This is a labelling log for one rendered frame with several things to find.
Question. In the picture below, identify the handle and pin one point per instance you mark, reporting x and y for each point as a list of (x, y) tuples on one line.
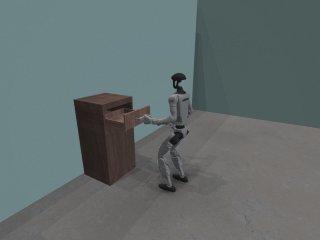
[(140, 119)]

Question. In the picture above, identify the cabinet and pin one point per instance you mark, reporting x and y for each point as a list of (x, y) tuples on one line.
[(107, 154)]

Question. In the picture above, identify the robot left hand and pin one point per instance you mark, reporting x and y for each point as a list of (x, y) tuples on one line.
[(146, 119)]

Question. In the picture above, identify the humanoid robot torso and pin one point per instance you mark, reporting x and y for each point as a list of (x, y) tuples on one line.
[(182, 114)]

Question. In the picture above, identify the left robot forearm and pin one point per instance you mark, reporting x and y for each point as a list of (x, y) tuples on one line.
[(163, 121)]

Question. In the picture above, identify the robot left upper arm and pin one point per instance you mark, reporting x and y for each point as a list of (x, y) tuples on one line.
[(173, 99)]

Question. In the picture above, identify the robot right upper arm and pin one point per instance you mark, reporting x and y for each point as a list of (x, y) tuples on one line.
[(190, 109)]

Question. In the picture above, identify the robot right hand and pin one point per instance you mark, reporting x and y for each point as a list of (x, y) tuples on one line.
[(173, 127)]

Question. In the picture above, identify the robot head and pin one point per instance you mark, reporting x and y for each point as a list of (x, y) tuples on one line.
[(178, 77)]

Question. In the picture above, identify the drawer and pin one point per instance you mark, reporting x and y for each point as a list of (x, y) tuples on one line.
[(124, 119)]

